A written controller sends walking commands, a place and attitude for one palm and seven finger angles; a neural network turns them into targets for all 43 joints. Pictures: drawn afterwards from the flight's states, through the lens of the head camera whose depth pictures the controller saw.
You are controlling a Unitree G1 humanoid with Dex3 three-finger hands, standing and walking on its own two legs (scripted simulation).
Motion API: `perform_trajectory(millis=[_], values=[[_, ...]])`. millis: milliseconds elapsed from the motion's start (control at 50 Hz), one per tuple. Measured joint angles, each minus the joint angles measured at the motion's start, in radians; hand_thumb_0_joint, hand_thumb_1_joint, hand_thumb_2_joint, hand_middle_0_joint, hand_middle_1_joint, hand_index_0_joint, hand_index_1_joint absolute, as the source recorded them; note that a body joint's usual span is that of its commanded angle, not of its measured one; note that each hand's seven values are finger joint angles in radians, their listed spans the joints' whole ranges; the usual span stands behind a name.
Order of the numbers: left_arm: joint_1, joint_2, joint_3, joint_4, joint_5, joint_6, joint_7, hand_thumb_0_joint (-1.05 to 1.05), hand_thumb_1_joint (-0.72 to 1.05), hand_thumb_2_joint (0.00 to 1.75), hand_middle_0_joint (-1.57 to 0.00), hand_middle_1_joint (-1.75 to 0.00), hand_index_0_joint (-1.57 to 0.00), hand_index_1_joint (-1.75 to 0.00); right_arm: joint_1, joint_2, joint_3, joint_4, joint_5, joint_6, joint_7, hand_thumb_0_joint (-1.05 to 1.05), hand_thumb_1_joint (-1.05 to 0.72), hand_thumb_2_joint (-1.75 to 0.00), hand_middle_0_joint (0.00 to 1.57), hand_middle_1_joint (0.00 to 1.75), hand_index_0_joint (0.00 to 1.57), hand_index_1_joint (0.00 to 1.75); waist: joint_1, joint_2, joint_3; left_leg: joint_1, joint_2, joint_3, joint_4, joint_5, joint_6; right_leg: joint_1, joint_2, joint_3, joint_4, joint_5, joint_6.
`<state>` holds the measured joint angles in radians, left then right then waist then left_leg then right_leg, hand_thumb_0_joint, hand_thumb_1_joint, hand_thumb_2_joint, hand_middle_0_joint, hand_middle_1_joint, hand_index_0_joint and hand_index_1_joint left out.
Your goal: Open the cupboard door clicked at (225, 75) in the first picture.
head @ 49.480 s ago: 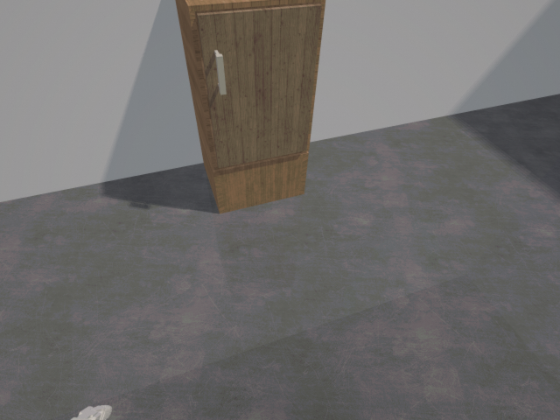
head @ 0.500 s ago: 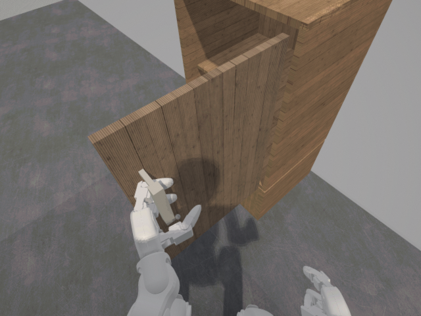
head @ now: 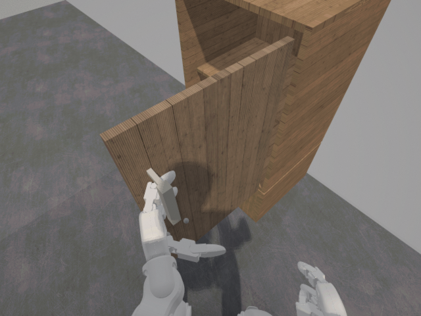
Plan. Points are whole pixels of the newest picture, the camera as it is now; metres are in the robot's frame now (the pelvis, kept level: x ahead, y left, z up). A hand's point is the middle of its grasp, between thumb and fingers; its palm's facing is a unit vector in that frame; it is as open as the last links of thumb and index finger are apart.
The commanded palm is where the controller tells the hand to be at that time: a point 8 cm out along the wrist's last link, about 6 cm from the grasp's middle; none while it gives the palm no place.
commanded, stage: slide the hand sideways off the handle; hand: left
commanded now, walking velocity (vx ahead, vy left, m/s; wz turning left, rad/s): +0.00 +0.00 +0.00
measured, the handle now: (163, 197) +0.33 +0.11 +0.04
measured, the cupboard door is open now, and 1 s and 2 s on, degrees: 88 91 91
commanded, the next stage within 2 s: draw the hand back to the body in 1.26 s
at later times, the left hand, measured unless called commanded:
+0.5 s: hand (184, 245) +0.24 +0.06 +0.04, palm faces -0.11 -0.99 +0.03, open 16.1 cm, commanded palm +0.22 +0.13 +0.03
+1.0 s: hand (149, 269) +0.20 +0.11 +0.04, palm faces -0.04 -1.00 +0.00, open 16.1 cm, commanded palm +0.17 +0.17 +0.03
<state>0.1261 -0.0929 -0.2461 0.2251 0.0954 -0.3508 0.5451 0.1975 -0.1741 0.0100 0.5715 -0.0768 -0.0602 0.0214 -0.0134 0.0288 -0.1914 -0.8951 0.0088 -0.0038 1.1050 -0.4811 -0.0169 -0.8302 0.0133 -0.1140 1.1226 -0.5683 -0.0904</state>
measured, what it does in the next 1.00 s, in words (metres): stands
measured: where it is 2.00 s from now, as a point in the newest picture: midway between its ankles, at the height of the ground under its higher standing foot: outside the picture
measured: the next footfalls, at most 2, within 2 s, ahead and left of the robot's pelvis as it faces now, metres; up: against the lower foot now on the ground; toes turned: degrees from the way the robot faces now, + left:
none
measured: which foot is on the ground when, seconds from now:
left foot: down 0.00-1.00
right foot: down 0.00-1.00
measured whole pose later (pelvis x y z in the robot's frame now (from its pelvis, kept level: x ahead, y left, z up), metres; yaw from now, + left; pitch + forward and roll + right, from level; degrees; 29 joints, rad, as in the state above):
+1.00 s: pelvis +0.00 +0.02 -0.02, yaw -1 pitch +16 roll -1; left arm 0.51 0.10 -0.17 -0.13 -0.06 -0.44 0.02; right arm 0.23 -0.21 0.01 0.41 -0.01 -0.04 0.01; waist 0.00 0.03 -0.17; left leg -0.96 0.01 0.01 1.22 -0.54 0.02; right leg -0.89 0.01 -0.10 1.21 -0.60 -0.06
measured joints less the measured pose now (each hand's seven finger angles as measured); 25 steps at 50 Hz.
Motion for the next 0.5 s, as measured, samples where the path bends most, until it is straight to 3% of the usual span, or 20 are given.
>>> perform_trajectory(millis=[100, 180, 220, 280, 340, 420, 500], values=[[-0.012, 0.005, -0.005, 0.003, 0.008, 0.008, -0.005, -0.01, -0.5, 0.3, -0.36, -0.56, -0.35, -0.61, -0.007, -0.002, 0.008, -0.004, 0.003, -0.003, 0.005, 0.01, -0.91, -0.9, 0.2, 0.3, 0.2, 0.3, -0.001, 0.001, 0.005, -0.006, -0.002, 0.0, 0.01, 0.0, 0.006, -0.003, -0.002, 0.0, 0.007, 0.002, 0.004], [0.008, 0.096, -0.005, -0.031, -0.01, -0.049, -0.253, -0.01, -0.5, 0.3, -0.3, -0.48, -0.26, -0.51, 0.008, -0.021, 0.006, -0.035, 0.018, 0.0, 0.007, 0.01, -0.91, -0.9, 0.2, 0.3, 0.2, 0.3, 0.002, 0.002, 0.019, -0.031, -0.011, -0.002, 0.034, 0.001, 0.013, -0.026, -0.012, -0.004, 0.034, -0.002, 0.008], [0.01, 0.148, -0.016, -0.047, -0.044, -0.07, -0.378, -0.01, -0.5, 0.3, -0.27, -0.43, -0.22, -0.46, 0.012, -0.033, 0.002, -0.044, 0.031, 0.001, 0.002, 0.01, -0.91, -0.9, 0.2, 0.3, 0.2, 0.3, 0.005, 0.01, 0.028, -0.04, -0.012, -0.001, 0.049, -0.002, 0.017, -0.033, -0.014, -0.004, 0.046, -0.004, 0.012], [0.018, 0.161, -0.029, -0.072, -0.124, -0.073, -0.477, -0.01, -0.5, 0.3, -0.22, -0.38, -0.18, -0.39, 0.016, -0.049, -0.002, -0.056, 0.054, 0.003, -0.008, 0.01, -0.91, -0.9, 0.2, 0.3, 0.2, 0.3, 0.005, 0.025, 0.044, -0.038, -0.008, 0.004, 0.061, -0.006, 0.024, -0.03, -0.011, 0.002, 0.05, -0.001, 0.019], [0.035, 0.117, -0.025, -0.09, -0.163, -0.053, -0.472, -0.01, -0.51, 0.3, -0.2, -0.35, -0.17, -0.36, 0.027, -0.053, -0.002, -0.071, 0.064, 0.009, -0.013, 0.01, -0.91, -0.9, 0.2, 0.3, 0.2, 0.3, 0.006, 0.025, 0.047, -0.031, -0.006, 0.018, 0.056, -0.005, 0.032, -0.028, -0.01, 0.016, 0.046, 0.005, 0.027], [0.059, 0.083, -0.03, -0.107, -0.114, -0.041, -0.414, -0.01, -0.51, 0.3, -0.17, -0.32, -0.19, -0.34, 0.045, -0.045, 0.001, -0.095, 0.06, 0.02, -0.002, 0.01, -0.91, -0.9, 0.2, 0.3, 0.2, 0.3, 0.002, 0.007, 0.033, -0.034, -0.006, 0.034, 0.056, -0.006, 0.039, -0.039, -0.011, 0.032, 0.052, 0.006, 0.033], [0.088, 0.092, -0.035, -0.132, -0.063, -0.046, -0.38, -0.01, -0.51, 0.3, -0.18, -0.32, -0.19, -0.33, 0.052, -0.034, 0.005, -0.116, 0.056, 0.034, 0.009, 0.01, -0.91, -0.9, 0.2, 0.3, 0.2, 0.3, -0.004, -0.005, 0.027, -0.044, -0.004, 0.038, 0.071, -0.015, 0.041, -0.05, -0.01, 0.036, 0.066, -0.001, 0.034]])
